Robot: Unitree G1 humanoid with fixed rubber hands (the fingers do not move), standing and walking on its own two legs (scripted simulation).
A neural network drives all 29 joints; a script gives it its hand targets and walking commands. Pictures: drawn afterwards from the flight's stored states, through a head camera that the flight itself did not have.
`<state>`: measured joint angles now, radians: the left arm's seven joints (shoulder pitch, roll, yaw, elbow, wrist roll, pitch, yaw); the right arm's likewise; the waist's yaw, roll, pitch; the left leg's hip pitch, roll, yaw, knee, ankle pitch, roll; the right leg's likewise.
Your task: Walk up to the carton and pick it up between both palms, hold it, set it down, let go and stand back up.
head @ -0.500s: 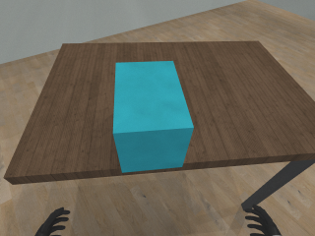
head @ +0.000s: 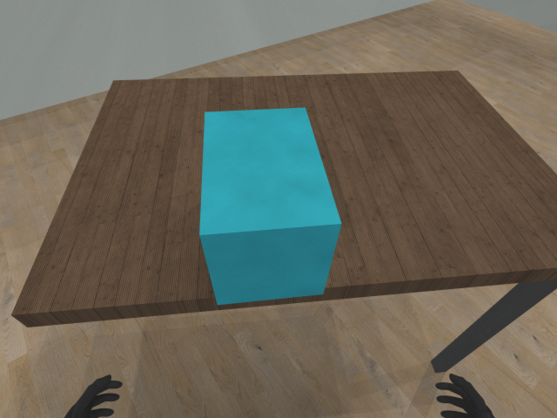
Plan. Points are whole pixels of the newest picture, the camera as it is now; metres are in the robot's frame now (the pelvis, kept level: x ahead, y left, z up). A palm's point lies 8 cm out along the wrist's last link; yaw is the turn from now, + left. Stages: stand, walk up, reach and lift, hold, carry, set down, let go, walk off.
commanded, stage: stand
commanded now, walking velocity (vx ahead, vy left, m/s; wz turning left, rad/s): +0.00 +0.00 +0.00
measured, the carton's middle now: (263, 202) +0.43 +0.03 +0.07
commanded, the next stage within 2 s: none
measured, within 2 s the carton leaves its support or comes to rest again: neither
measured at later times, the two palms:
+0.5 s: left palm out of the picture +0.11 +0.29 -0.07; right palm out of the picture +0.11 -0.28 -0.09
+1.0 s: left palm out of the picture +0.09 +0.30 -0.08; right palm out of the picture +0.08 -0.28 -0.09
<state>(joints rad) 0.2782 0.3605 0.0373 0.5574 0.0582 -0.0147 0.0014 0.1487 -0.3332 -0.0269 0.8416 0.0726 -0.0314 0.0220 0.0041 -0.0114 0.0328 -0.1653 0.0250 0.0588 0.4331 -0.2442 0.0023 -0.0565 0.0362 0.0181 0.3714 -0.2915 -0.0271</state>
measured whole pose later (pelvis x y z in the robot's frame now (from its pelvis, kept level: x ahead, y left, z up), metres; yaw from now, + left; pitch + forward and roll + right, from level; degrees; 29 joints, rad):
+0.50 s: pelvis -0.01 +0.00 +0.00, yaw +0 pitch -2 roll -1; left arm 0.28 0.36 0.04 0.59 0.06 -0.02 0.00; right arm 0.15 -0.33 -0.03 0.87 0.07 -0.03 0.02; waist 0.00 -0.01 0.03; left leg -0.17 0.03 0.06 0.43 -0.22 0.01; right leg -0.06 0.04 0.02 0.37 -0.27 -0.03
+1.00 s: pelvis -0.03 +0.01 +0.00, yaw +0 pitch -4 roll -1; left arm 0.28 0.36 0.04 0.65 0.06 -0.02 0.00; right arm 0.14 -0.33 -0.03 0.93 0.07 -0.03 0.02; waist 0.00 0.00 0.03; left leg -0.17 0.03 0.06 0.43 -0.21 0.01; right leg -0.06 0.04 0.02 0.37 -0.25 -0.02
